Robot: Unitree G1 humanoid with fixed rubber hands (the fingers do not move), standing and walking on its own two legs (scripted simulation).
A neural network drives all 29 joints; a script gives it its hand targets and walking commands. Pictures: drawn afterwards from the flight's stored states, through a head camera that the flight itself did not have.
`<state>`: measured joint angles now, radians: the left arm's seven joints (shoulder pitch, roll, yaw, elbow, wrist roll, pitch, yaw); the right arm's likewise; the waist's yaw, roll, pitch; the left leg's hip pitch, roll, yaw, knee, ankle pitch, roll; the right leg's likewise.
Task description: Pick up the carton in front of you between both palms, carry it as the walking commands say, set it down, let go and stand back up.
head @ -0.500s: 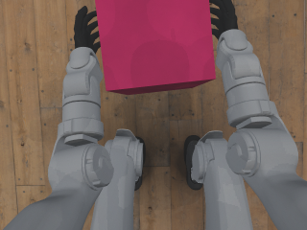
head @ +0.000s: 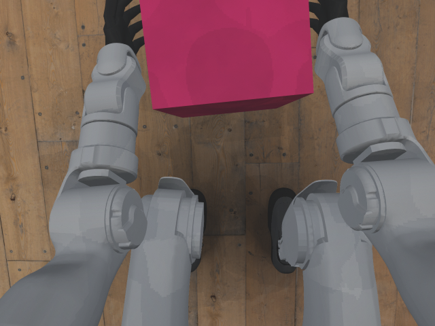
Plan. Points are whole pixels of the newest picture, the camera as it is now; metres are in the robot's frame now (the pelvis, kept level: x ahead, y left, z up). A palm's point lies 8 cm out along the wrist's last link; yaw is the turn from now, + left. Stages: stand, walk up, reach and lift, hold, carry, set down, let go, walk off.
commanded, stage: set down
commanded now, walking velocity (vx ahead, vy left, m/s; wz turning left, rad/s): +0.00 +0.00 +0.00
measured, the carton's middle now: (225, 50) +0.53 +0.02 -0.23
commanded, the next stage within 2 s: none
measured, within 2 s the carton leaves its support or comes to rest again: rests again in 0.34 s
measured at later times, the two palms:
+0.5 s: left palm (120, 51) +0.51 +0.18 -0.17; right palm (323, 28) +0.54 -0.12 -0.17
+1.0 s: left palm (118, 64) +0.50 +0.20 -0.19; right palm (341, 40) +0.53 -0.16 -0.20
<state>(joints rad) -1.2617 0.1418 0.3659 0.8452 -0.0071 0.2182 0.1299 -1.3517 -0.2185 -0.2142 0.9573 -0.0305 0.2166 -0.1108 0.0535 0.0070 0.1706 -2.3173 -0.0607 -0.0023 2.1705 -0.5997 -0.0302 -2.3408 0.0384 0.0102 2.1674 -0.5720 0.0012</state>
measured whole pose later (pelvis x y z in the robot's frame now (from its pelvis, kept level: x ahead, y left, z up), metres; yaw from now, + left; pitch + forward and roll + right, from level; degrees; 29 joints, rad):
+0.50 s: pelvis -0.01 +0.00 -0.01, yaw +0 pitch +36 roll +2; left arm -1.36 0.22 0.40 0.99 0.02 0.17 0.06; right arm -1.46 -0.24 -0.24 1.08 -0.07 0.18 -0.03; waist 0.04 0.01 0.32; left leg -2.27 -0.06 0.00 2.22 -0.59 -0.04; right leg -2.30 0.04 0.01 2.22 -0.56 -0.01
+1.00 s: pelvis -0.01 +0.00 -0.01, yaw +1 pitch +33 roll +2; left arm -1.40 0.28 0.30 1.12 -0.09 0.06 0.09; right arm -1.48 -0.37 -0.14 1.19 0.05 0.07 -0.08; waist 0.05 0.02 0.44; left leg -2.21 -0.07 0.01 2.23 -0.59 -0.04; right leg -2.24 0.04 0.02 2.24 -0.57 0.01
